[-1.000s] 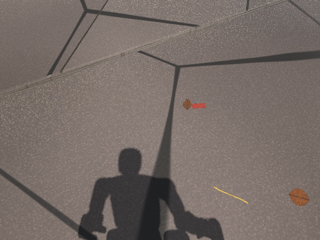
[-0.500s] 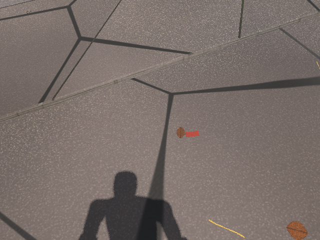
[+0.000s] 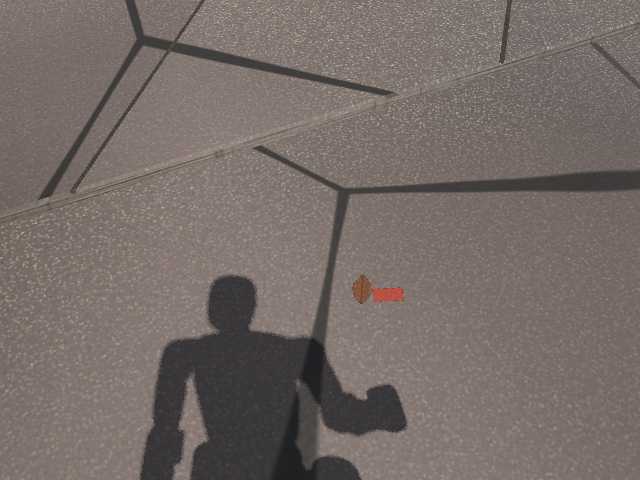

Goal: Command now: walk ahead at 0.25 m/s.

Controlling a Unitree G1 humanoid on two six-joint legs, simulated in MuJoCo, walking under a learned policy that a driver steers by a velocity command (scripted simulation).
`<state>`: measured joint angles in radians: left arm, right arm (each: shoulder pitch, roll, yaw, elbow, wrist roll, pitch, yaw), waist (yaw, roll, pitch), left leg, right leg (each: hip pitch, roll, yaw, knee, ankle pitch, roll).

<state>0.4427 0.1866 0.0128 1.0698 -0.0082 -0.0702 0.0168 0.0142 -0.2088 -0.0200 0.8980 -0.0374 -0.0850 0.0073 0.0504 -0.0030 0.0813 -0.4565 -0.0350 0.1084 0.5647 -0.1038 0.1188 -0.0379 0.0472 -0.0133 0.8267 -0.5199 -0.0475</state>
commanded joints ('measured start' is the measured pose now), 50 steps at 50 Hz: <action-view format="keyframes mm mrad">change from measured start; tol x8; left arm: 1 81 117 32 -40 6 8 13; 16 -164 52 10 -34 31 99 20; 50 -78 12 -21 94 17 63 34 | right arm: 1 291 -184 -55 52 49 14 -9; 5 218 -39 -6 76 32 0 -23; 18 271 -76 8 125 23 46 -36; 21 382 -1 16 149 37 53 -33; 50 358 9 17 254 29 68 -58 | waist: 1 -88 59 -290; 3 -53 39 -119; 16 -38 82 -70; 21 -103 -152 -11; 29 -61 -12 -23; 50 -51 -5 -3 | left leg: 1 606 422 -489 -160 683 255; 4 298 290 -268 -278 636 146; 8 167 241 -148 -297 670 121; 15 142 230 -220 -367 -30 85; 18 117 215 -242 -326 -149 44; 20 108 159 -216 -258 -120 -20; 24 331 107 -165 -255 -12 -43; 50 318 126 -174 -264 33 -50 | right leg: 1 -459 -23 93 536 24 -3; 7 -229 -68 47 223 150 30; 16 -181 -78 0 -193 212 31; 20 -28 -204 134 -487 452 7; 23 -222 -171 122 -505 383 4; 50 -137 -147 86 -505 421 4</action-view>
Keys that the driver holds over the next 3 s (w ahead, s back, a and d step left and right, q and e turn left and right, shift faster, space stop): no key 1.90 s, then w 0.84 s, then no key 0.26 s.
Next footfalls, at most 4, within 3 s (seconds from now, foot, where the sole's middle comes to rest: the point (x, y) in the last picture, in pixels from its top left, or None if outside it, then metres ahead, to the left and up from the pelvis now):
0.38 right None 0.14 -0.12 -0.76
2.34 right None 0.32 -0.15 -0.76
2.84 left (345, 373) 0.66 0.00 -0.76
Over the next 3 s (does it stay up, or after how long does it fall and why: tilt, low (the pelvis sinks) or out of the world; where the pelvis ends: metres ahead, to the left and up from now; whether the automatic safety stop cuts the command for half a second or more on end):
stays up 0.55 -0.05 0.02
